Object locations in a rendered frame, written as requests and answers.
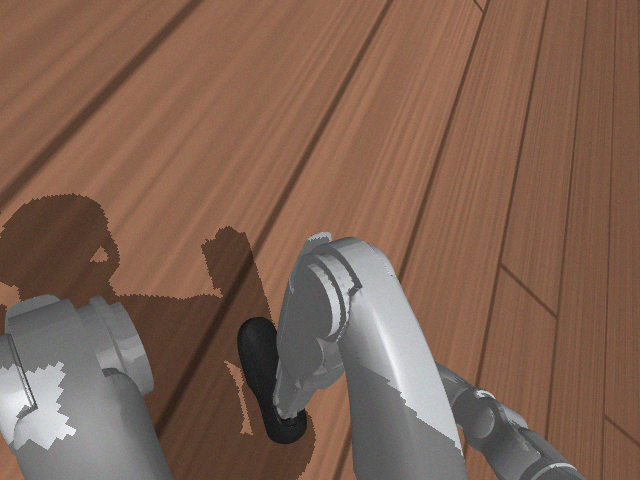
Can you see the right robot hand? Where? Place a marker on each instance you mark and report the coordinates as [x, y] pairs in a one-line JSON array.
[[453, 383]]

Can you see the right robot foot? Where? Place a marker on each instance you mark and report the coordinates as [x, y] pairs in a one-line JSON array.
[[256, 342]]

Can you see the right robot arm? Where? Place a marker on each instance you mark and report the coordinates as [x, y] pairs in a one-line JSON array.
[[512, 450]]

